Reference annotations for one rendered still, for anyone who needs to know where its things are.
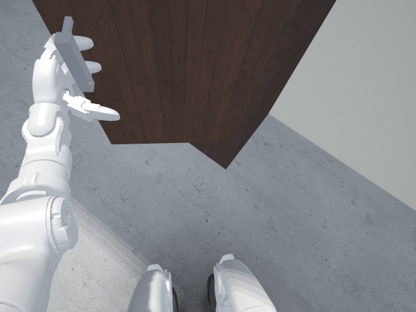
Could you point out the right robot thigh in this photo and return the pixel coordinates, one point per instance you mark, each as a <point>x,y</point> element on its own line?
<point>244,292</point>

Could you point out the handle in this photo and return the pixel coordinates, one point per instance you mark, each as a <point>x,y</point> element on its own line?
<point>69,51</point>

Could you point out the robot right shin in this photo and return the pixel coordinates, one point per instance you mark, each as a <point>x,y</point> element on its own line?
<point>222,304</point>

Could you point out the cupboard door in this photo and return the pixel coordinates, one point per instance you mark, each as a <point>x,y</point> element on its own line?
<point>176,71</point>

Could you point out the left robot upper arm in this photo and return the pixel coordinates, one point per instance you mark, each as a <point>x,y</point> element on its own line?
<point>34,234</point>

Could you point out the robot left forearm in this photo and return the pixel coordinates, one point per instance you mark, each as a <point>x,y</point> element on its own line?
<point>47,164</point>

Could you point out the left robot hand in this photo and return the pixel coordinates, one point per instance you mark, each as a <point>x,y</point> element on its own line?
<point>50,79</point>

